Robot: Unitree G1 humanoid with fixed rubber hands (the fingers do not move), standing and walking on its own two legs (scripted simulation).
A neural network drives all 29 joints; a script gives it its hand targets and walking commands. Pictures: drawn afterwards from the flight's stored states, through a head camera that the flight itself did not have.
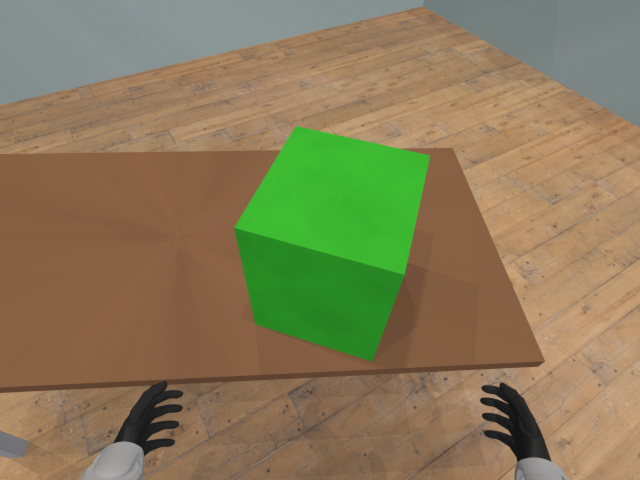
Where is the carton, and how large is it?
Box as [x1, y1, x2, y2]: [234, 126, 429, 360]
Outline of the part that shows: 295,126 234,227 254,320 256,324 362,358 372,360 404,274 429,155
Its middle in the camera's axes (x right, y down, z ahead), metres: +0.03 +0.01 +0.59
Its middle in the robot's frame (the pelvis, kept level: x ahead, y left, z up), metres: +0.42 +0.00 +0.00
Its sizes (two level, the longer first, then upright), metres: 0.210 0.200 0.250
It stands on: a table, 0.65 m high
